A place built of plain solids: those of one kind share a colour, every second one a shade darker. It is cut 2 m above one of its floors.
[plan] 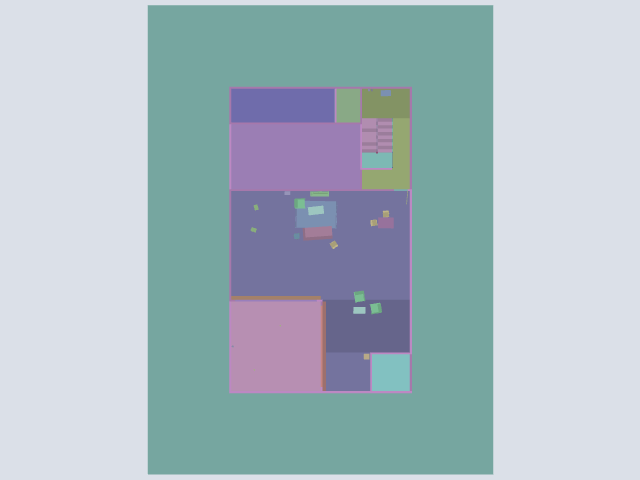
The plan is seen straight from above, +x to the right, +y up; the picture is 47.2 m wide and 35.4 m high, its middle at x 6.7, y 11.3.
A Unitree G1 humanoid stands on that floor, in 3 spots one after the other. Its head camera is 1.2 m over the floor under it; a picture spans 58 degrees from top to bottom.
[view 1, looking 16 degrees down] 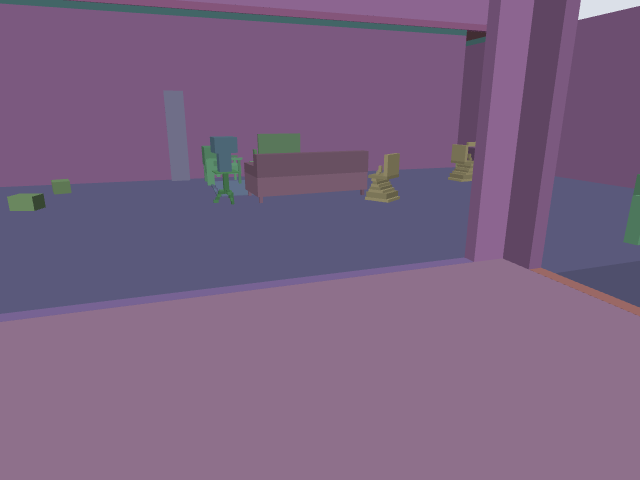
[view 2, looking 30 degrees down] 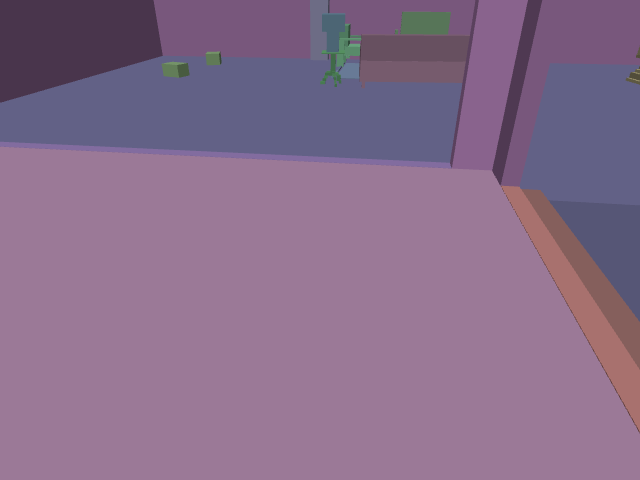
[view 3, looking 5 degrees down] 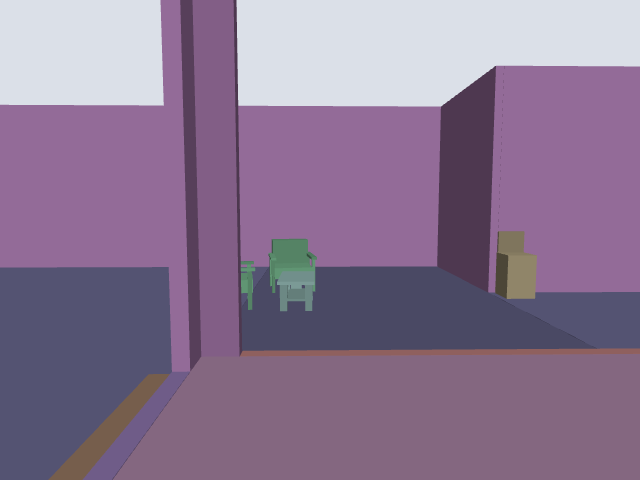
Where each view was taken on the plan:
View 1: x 4.08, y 3.88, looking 71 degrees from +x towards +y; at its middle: floor_gym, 5.36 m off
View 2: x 5.89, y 3.46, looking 98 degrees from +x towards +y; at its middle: floor_ring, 2.40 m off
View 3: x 3.46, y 5.89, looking -1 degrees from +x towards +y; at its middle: wall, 9.90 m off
